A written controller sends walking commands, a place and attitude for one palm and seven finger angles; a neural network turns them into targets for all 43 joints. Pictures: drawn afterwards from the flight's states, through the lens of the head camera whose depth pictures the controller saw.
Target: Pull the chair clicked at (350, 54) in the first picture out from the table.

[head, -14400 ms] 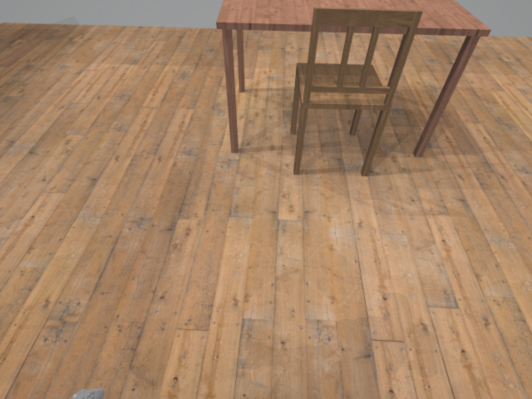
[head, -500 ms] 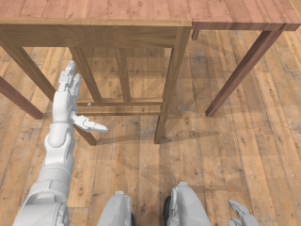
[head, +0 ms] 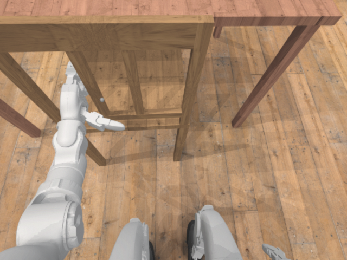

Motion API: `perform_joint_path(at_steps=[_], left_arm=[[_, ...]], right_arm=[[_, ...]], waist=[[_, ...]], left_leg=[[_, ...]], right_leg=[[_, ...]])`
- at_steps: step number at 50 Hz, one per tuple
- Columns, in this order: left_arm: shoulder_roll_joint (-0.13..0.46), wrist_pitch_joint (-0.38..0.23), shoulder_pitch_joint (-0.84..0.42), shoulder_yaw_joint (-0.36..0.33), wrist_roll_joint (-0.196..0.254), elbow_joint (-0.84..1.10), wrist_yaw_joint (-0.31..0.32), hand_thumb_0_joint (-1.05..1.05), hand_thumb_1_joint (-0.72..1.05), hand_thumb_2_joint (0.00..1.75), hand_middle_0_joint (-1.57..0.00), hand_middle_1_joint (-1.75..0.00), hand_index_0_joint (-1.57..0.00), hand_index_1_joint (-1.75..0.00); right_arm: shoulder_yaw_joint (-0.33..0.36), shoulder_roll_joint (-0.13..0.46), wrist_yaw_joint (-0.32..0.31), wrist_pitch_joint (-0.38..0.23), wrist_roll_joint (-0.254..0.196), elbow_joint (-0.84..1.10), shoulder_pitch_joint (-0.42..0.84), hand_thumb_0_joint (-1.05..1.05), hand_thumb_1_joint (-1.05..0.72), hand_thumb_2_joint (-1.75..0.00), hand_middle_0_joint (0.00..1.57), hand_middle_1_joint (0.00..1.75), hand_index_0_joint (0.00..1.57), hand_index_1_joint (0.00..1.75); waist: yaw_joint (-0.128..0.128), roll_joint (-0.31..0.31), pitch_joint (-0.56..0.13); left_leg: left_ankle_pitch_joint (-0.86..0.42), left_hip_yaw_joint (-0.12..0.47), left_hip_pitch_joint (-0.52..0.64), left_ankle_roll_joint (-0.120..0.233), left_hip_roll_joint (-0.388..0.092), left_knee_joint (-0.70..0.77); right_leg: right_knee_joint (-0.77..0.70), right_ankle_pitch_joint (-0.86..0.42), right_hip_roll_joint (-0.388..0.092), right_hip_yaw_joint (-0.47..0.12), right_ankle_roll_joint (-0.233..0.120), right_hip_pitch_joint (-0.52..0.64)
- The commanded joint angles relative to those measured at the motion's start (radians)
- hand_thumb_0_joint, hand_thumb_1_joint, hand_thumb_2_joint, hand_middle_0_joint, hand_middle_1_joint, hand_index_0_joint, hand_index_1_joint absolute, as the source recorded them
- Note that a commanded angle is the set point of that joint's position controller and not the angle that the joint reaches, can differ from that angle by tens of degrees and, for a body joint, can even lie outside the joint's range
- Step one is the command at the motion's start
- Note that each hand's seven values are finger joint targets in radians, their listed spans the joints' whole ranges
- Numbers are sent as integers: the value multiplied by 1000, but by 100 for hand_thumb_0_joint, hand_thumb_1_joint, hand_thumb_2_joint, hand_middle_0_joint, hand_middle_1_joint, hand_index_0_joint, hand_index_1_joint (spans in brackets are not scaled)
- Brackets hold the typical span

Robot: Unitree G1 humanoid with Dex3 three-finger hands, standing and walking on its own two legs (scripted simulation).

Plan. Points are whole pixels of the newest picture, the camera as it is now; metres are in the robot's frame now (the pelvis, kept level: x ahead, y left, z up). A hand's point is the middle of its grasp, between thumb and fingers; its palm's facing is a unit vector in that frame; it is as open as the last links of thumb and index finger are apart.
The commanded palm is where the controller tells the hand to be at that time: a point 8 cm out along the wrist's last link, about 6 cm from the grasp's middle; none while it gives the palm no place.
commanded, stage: push the fingers through the gap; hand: left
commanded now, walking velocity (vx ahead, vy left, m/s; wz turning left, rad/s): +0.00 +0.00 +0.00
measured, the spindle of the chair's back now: (92, 87) +0.51 +0.18 +0.01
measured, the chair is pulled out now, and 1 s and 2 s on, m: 0.00 0.00 0.01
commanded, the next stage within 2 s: hook a spindle and tug to test in 0.56 s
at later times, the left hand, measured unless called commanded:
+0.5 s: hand (102, 93) +0.48 +0.15 +0.02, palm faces +0.04 -1.00 -0.05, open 16.9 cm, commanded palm +0.46 +0.19 +0.02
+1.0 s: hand (101, 91) +0.49 +0.15 +0.02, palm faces +0.03 -1.00 -0.03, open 15.6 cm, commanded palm +0.46 +0.19 +0.02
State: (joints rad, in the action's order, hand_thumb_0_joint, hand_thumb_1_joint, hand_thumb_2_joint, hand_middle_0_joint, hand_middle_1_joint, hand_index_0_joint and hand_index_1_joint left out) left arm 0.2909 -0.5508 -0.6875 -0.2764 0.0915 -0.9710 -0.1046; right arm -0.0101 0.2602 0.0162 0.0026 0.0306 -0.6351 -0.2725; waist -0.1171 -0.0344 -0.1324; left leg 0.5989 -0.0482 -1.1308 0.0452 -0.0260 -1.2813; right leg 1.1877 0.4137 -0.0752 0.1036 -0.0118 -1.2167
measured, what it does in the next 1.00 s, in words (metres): stands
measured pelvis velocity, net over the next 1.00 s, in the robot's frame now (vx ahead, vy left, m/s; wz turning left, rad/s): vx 0.00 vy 0.00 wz -0.01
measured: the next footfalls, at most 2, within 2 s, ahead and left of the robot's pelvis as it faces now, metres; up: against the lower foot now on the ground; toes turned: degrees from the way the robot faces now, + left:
none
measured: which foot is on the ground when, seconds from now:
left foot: down 0.00-1.00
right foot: down 0.00-1.00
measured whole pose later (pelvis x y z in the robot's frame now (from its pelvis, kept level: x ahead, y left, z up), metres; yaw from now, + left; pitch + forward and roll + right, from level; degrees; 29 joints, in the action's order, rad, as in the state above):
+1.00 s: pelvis +0.00 +0.00 +0.00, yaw -1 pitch +27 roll -3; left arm 0.34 -0.55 -0.76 -0.33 0.08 -1.04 -0.10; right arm -0.02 0.26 0.03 0.06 0.04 -0.62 -0.30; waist -0.15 -0.03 -0.13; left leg 0.60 -0.04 -1.16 0.05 -0.04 -1.29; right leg 1.18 0.41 -0.06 0.10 -0.01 -1.24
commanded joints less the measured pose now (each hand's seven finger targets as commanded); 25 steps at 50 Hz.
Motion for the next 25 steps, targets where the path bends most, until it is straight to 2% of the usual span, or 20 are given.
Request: perform_joint_path(at_steps=[1,2,3,4,5,6,7,9,10,11,12,13,15,16,19,20,23,25], left_arm=[[200,-81,-402,-56,-11,150,20,0,-50,30,-6,-8,-6,-8],[218,-92,-429,-63,-17,167,22,0,-50,30,-6,-8,-6,-8],[204,-96,-439,-44,-26,167,20,0,-50,30,-6,-8,-6,-8],[202,-98,-439,-45,-28,155,20,0,-50,30,-6,-8,-6,-8],[189,-99,-463,-32,-24,143,18,0,-50,30,-6,-8,-6,-8],[189,-94,-469,-35,-27,107,17,0,-50,30,-6,-8,-6,-8],[207,-89,-492,-46,-27,83,18,0,-50,30,-6,-8,-6,-8],[231,-90,-539,-51,-38,85,16,0,-50,30,-6,-8,-6,-8],[216,-89,-547,-40,-37,77,14,0,-50,30,-6,-8,-6,-8],[209,-87,-558,-30,-40,73,10,0,-50,30,-6,-8,-6,-8],[231,-83,-550,-50,-37,66,9,0,-50,30,-6,-8,-6,-8],[242,-82,-547,-55,-39,68,7,0,-50,30,-6,-8,-6,-8],[201,-81,-569,-20,-29,88,0,0,-50,30,-6,-8,-6,-8],[210,-80,-566,-30,-26,86,-3,0,-50,30,-6,-8,-6,-8],[229,-75,-557,-42,-25,76,-3,0,-50,30,-6,-8,-6,-8],[228,-74,-565,-42,-22,75,-3,0,-50,30,-6,-8,-6,-8],[274,-78,-563,-66,-30,84,-7,0,-50,30,-6,-8,-6,-8],[255,-75,-562,-56,-24,64,-7,0,-50,30,-6,-8,-6,-8]], right_arm=[[63,166,-8,-12,3,69,-146,0,-90,-90,20,30,20,30],[64,166,-7,-10,6,68,-147,0,-90,-90,20,30,20,30],[64,164,-5,-7,7,70,-151,0,-90,-90,20,30,20,30],[65,164,-4,-4,7,68,-153,0,-90,-90,20,30,20,30],[64,165,-4,-1,7,67,-157,0,-90,-90,20,30,20,30],[64,167,-4,2,7,59,-159,0,-90,-90,20,30,20,30],[62,172,-5,5,7,57,-162,0,-90,-90,20,30,20,30],[61,174,-6,9,9,58,-168,0,-90,-90,20,30,20,30],[61,172,-7,10,9,58,-171,0,-90,-90,20,30,20,30],[61,173,-7,12,9,55,-173,0,-90,-90,20,30,20,30],[60,175,-7,13,11,55,-174,0,-90,-90,20,30,20,30],[60,177,-7,17,10,55,-180,0,-90,-90,20,30,20,30],[60,171,-7,18,9,57,-179,0,-90,-90,20,30,20,30],[60,174,-5,18,11,56,-181,0,-90,-90,20,30,20,30],[58,175,-4,22,10,57,-178,0,-90,-90,20,30,20,30],[57,173,-5,21,8,57,-179,0,-90,-90,20,30,20,30],[53,176,-6,21,8,61,-176,0,-90,-90,20,30,20,30],[52,173,-7,19,7,65,-176,0,-90,-90,20,30,20,30]], waist=[[-36,-29,-507],[-39,-38,-520],[-39,-57,-541],[-41,-56,-539],[-57,-52,-527],[-61,-42,-506],[-68,-30,-488],[-73,-34,-500],[-84,-27,-503],[-86,-46,-504],[-75,-64,-508],[-75,-51,-527],[-88,-64,-543],[-81,-75,-544],[-79,-63,-527],[-89,-43,-525],[-74,-73,-533],[-87,-40,-507]], left_leg=[[-387,97,199,-41,25,183],[-396,94,201,-38,24,176],[-405,96,215,-39,25,173],[-406,100,222,-42,21,174],[-409,105,229,-42,20,174],[-391,105,212,-40,19,173],[-358,104,186,-36,20,170],[-324,101,165,-29,25,167],[-313,103,164,-26,24,166],[-311,103,170,-27,25,166],[-311,101,167,-28,28,166],[-322,104,176,-27,26,166],[-328,104,194,-25,25,161],[-331,106,199,-29,25,163],[-309,102,175,-24,27,165],[-294,98,161,-20,28,161],[-281,96,149,-21,30,163],[-262,92,125,-17,31,161]], right_leg=[[-90,-203,57,-68,-10,373],[-88,-216,56,-72,-9,375],[-85,-223,57,-74,-10,374],[-85,-215,57,-69,-10,364],[-85,-212,60,-67,-10,346],[-89,-196,60,-66,-9,335],[-93,-176,60,-70,-7,331],[-97,-158,60,-77,-7,340],[-99,-148,60,-77,-5,334],[-102,-146,60,-78,-6,328],[-102,-145,59,-78,-8,336],[-101,-154,61,-77,-8,342],[-103,-160,61,-80,-6,333],[-103,-158,61,-77,-7,332],[-112,-143,63,-80,-7,345],[-117,-137,64,-85,-4,351],[-115,-129,64,-91,-7,365],[-123,-117,65,-93,-5,368]])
